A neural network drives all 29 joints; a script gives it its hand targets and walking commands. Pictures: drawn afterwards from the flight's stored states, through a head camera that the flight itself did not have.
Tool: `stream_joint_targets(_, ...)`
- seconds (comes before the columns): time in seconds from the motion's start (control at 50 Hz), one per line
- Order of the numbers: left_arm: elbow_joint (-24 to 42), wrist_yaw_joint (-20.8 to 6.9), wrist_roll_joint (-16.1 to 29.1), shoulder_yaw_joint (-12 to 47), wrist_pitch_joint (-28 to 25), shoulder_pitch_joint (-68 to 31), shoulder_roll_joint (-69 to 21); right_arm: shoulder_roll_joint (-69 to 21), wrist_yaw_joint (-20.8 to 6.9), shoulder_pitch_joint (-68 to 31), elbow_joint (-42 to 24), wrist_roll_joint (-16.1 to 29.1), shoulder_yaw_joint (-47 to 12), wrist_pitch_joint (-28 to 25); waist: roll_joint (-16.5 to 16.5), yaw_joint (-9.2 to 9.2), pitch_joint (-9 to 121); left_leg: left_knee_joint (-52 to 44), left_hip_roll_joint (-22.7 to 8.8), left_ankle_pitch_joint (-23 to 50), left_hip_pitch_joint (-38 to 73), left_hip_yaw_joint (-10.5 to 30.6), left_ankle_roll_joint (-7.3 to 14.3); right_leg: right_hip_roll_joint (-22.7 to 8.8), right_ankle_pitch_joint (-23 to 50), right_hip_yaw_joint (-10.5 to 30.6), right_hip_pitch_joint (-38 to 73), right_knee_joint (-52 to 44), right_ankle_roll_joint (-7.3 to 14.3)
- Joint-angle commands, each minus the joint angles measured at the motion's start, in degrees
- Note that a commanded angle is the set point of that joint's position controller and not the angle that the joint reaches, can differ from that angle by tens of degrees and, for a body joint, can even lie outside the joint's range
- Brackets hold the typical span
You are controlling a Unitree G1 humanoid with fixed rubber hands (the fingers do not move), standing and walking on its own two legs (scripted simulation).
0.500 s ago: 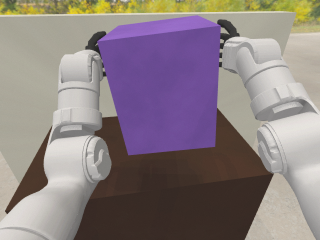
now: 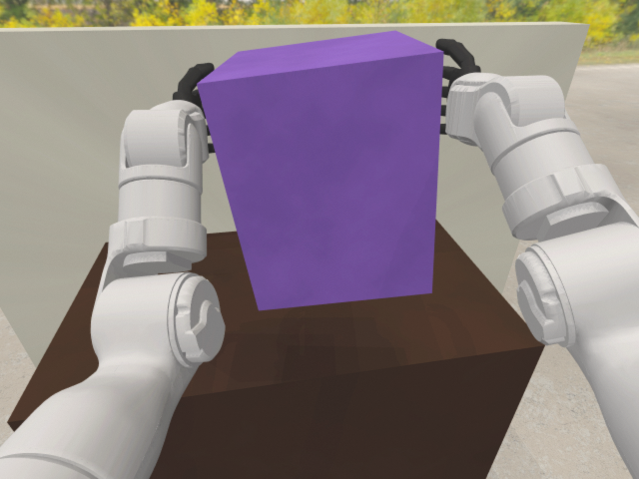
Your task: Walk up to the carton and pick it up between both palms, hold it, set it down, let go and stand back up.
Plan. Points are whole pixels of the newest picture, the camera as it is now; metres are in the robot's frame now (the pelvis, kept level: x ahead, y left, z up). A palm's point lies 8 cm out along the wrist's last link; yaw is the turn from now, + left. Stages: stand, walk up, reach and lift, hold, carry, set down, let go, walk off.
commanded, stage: hold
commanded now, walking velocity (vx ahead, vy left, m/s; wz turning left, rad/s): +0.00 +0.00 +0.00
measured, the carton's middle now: (329, 165) +0.38 +0.01 +0.30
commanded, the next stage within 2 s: none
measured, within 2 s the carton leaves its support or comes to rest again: neither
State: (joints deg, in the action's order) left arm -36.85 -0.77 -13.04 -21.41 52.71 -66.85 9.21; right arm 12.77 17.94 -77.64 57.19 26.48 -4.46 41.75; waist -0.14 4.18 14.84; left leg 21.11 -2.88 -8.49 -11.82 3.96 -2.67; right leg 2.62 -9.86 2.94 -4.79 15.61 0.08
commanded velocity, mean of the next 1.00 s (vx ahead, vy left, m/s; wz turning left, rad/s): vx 0.00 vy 0.00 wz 0.00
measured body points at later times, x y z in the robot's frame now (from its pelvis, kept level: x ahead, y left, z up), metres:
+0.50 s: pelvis +0.00 +0.00 +0.00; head -0.11 +0.02 +0.44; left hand +0.38 +0.17 +0.35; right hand +0.37 -0.13 +0.37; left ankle +0.03 +0.14 -0.75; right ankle -0.02 -0.12 -0.75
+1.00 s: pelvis +0.00 +0.00 +0.00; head -0.11 +0.02 +0.44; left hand +0.38 +0.17 +0.36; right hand +0.37 -0.13 +0.38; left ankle +0.03 +0.14 -0.75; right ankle -0.02 -0.12 -0.75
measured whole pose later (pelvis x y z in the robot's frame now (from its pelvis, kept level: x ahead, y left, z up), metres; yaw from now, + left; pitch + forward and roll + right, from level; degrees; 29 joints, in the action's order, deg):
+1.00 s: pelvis +0.00 +0.00 +0.00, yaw +0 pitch -1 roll -2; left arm -37.9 -1.0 -12.9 -21.8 52.1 -67.7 9.9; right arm 12.4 18.4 -77.7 56.8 26.2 -4.2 42.4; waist 0.1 4.1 15.4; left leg 21.0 -2.9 -8.6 -11.7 4.5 -2.8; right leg 2.9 -9.9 3.2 -4.7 15.4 0.3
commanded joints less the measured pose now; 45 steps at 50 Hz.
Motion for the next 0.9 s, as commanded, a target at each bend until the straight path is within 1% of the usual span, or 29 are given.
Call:
stream_joint_targets(0.0,7.01,-8.6,11.49,12.78,-5.29,-43.58,-31.69,-33.42,-8.59,-40.71,-17.06,10.7,-2.44,-1.27,-2.17,-0.29,13.64,-1.02,4.18,8.62,9.2,-2.13,-0.22,3.19,9.23,-0.92,-1.93,-2.28,-3.04)
stream_joint_targets(0.06,7.44,-8.84,11.81,13.31,-5.19,-43.9,-32.07,-33.59,-8.25,-40.7,-17.54,10.55,-2.1,-1.22,-2.34,0.0,14.06,-1.0,4.34,7.7,8.87,-2.43,-0.23,2.99,9.57,-0.95,-1.58,-1.97,-3.18)
stream_joint_targets(0.12,6.37,-8.98,11.75,12.61,-5.31,-42.93,-32.24,-33.51,-7.92,-40.46,-17.86,10.26,-1.92,-1.21,-1.44,0.51,13.86,-0.93,4.41,7.75,9.04,-2.31,0.06,2.83,10.04,-0.85,-1.72,-2.4,-3.51)
stream_joint_targets(0.2,7.26,-9.2,11.38,12.55,-4.85,-41.67,-31.74,-32.89,-7.57,-38.7,-17.85,10.65,-2.16,-0.71,-1.8,0.73,13.94,-0.58,4.25,9.57,10.06,-2.09,-0.07,2.88,12.58,-0.86,-0.64,-2.02,-3.41)
stream_joint_targets(0.22,7.29,-9.33,11.02,12.49,-4.71,-41.78,-31.73,-32.43,-7.52,-38.43,-17.16,10.67,-1.95,-0.53,-2.75,0.84,13.28,-0.55,4.36,9.26,9.58,-2.21,-0.29,2.71,12.58,-0.78,-0.67,-1.96,-3.45)
stream_joint_targets(0.24,6.84,-9.56,10.79,11.66,-4.62,-41.43,-31.35,-32.86,-7.47,-39.05,-17.68,10.61,-2.44,-0.55,-1.67,0.34,13.44,-0.56,4.46,9.1,9.19,-2.22,-0.01,2.72,12.3,-0.67,-0.14,-2.09,-3.57)
stream_joint_targets(0.28,8.7,-9.52,11.33,13.47,-4.82,-42.86,-32.1,-32.48,-7.55,-38.82,-17.55,10.76,-1.99,-0.62,-3.38,1.16,13.95,-0.58,4.24,9.45,9.48,-2.12,-0.59,2.9,12.19,-0.92,-0.28,-1.65,-3.23)
stream_joint_targets(0.3,8.94,-9.36,11.33,13.63,-4.76,-42.85,-32.3,-32.63,-7.57,-38.99,-17.99,10.98,-2.08,-0.65,-3.71,1.13,14.28,-0.54,4.34,9.74,9.65,-2.15,-0.62,2.91,12.23,-1.01,-0.28,-1.55,-3.31)
stream_joint_targets(0.34,9.22,-9.36,11.45,13.32,-4.73,-42.4,-32.05,-33.2,-7.55,-38.88,-18.46,11.19,-2.46,-0.48,-2.87,0.68,13.95,-0.39,4.35,10.41,9.59,-1.99,-0.53,2.99,13.24,-0.92,-0.1,-1.37,-3.4)
stream_joint_targets(0.36,8.37,-9.39,10.8,12.57,-4.52,-41.84,-31.76,-33.3,-7.57,-38.96,-18.23,11.17,-2.83,-0.51,-2.91,0.11,13.94,-0.37,4.5,10.9,9.65,-2.2,-0.47,3.03,13.23,-0.98,0.06,-1.51,-3.58)
stream_joint_targets(0.4,9.82,-9.17,11.21,13.82,-4.5,-42.4,-32.29,-33.07,-7.76,-38.64,-18.92,11.85,-3.03,-0.48,-4.34,0.46,14.39,-0.4,4.24,10.97,9.87,-1.91,-0.89,3.15,12.79,-0.9,-0.1,-1.46,-3.19)
stream_joint_targets(0.42,9.22,-9.05,11.08,13.45,-4.5,-42.37,-32.54,-33.17,-7.88,-39.34,-19.15,11.71,-3.0,-0.53,-3.78,-0.07,14.16,-0.58,4.22,10.53,9.63,-1.97,-0.83,3.26,12.09,-0.87,-0.38,-1.66,-3.06)
stream_joint_targets(0.44,10.8,-8.92,11.4,13.95,-4.43,-42.28,-32.38,-32.94,-7.83,-38.66,-19.07,11.77,-2.87,-0.34,-3.93,0.32,14.07,-0.38,4.14,11.43,9.91,-1.94,-0.98,3.24,12.97,-0.84,0.07,-1.38,-2.98)
stream_joint_targets(0.48,9.06,-9.07,11.08,13.57,-4.13,-41.67,-32.45,-32.32,-7.92,-38.55,-18.27,11.42,-2.29,-0.28,-4.05,0.65,12.75,-0.88,4.11,10.16,9.06,-2.05,-1.03,3.26,11.85,-0.97,-0.23,-1.53,-2.98)
stream_joint_targets(0.54,8.93,-8.87,10.93,12.95,-4.47,-42.92,-32.0,-32.96,-8.38,-39.33,-17.36,11.17,-2.17,-0.43,-3.47,0.23,13.11,-1.14,4.0,8.91,8.96,-1.86,-0.71,3.41,9.69,-1.01,-1.07,-1.86,-2.93)
stream_joint_targets(0.6,8.97,-8.69,11.79,13.93,-4.7,-43.15,-32.62,-32.99,-8.34,-40.66,-19.51,11.15,-2.64,-0.72,-2.76,0.12,14.47,-0.98,4.05,8.83,8.77,-2.04,-0.73,3.44,10.39,-1.01,-0.88,-1.86,-2.91)
stream_joint_targets(0.62,9.57,-8.57,12.18,14.51,-4.67,-43.32,-32.82,-32.85,-8.45,-40.58,-19.35,11.33,-2.53,-0.76,-3.42,0.38,14.99,-0.86,4.03,9.24,9.24,-1.98,-0.84,3.54,10.07,-1.06,-0.88,-1.94,-2.56)
stream_joint_targets(0.64,7.81,-8.66,12.0,13.88,-4.56,-42.83,-32.82,-32.59,-8.3,-39.92,-18.15,10.82,-1.84,-0.48,-2.91,0.67,13.21,-1.18,4.05,7.76,8.7,-2.04,-0.71,3.24,8.95,-0.87,-1.57,-2.37,-2.67)
stream_joint_targets(0.68,7.63,-8.65,11.49,12.89,-4.65,-43.46,-31.92,-32.54,-8.39,-40.16,-17.13,10.63,-1.59,-0.41,-2.65,0.18,12.53,-1.62,4.02,6.26,8.23,-2.17,-0.4,3.14,7.32,-0.83,-1.86,-2.58,-2.67)
stream_joint_targets(0.7,6.39,-8.81,11.38,12.6,-4.84,-43.79,-31.83,-32.97,-8.52,-39.61,-15.61,9.96,-1.21,-0.39,-2.25,0.36,12.0,-1.93,4.04,5.08,8.07,-2.34,-0.24,3.04,6.25,-0.96,-2.48,-2.83,-2.75)
stream_joint_targets(0.72,7.39,-8.81,11.39,12.69,-4.97,-44.38,-31.81,-32.93,-8.59,-39.9,-16.01,10.25,-1.3,-0.43,-2.64,0.05,13.0,-1.89,3.87,5.48,8.09,-2.4,-0.39,3.06,6.06,-0.98,-2.07,-2.51,-2.63)
stream_joint_targets(0.74,6.22,-8.93,11.16,11.95,-4.81,-43.74,-31.57,-32.78,-8.64,-40.4,-15.68,10.18,-1.39,-0.47,-1.81,-0.29,12.18,-2.01,3.86,5.05,7.69,-2.28,-0.14,3.02,5.83,-0.84,-2.15,-2.52,-2.57)
stream_joint_targets(0.76,7.37,-8.76,11.92,13.13,-5.04,-44.98,-32.12,-33.17,-8.71,-41.53,-16.6,10.54,-1.64,-0.71,-2.53,-0.11,13.73,-1.67,3.85,5.8,7.94,-2.48,-0.27,3.04,6.49,-0.93,-2.01,-2.16,-2.58)
stream_joint_targets(0.78,6.33,-8.66,11.43,12.41,-5.03,-44.29,-32.05,-33.26,-8.82,-41.22,-16.0,10.37,-1.74,-0.87,-2.71,-0.48,13.55,-1.51,4.0,6.23,7.78,-2.37,-0.26,3.07,6.55,-0.87,-2.1,-2.32,-2.74)
stream_joint_targets(0.8,4.92,-8.86,10.93,11.63,-4.9,-43.11,-31.84,-33.1,-8.57,-40.62,-15.91,10.41,-1.66,-0.75,-2.18,-0.46,12.71,-1.6,4.08,6.29,8.08,-2.45,-0.04,2.86,7.25,-0.69,-2.13,-2.5,-2.94)
stream_joint_targets(0.82,5.26,-8.94,11.11,12.29,-4.89,-43.14,-32.23,-32.82,-8.52,-40.28,-15.92,10.35,-1.5,-0.76,-2.99,0.08,13.19,-1.26,4.15,6.4,8.14,-2.42,-0.26,2.88,7.49,-0.64,-2.07,-2.44,-2.78)
stream_joint_targets(0.84,5.04,-9.09,10.96,11.4,-4.95,-42.92,-31.7,-33.21,-8.42,-40.14,-16.13,10.23,-1.79,-0.76,-1.97,-0.52,13.56,-1.22,4.3,6.59,8.27,-2.58,0.0,2.73,8.06,-0.6,-1.47,-2.56,-2.99)
stream_joint_targets(0.86,4.11,-9.08,10.46,10.56,-5.04,-43.46,-30.9,-33.17,-8.42,-40.68,-14.88,9.96,-1.38,-0.81,-1.96,-0.54,12.56,-1.38,4.31,5.76,8.26,-2.6,0.21,2.6,7.04,-0.64,-2.09,-2.79,-3.0)
stream_joint_targets(0.88,4.84,-9.16,10.92,11.03,-5.18,-43.02,-31.46,-33.17,-8.33,-40.59,-16.01,10.09,-1.79,-1.07,-1.7,-0.46,13.65,-1.15,4.39,6.79,8.43,-2.62,0.2,2.72,8.03,-0.64,-1.87,-2.57,-3.06)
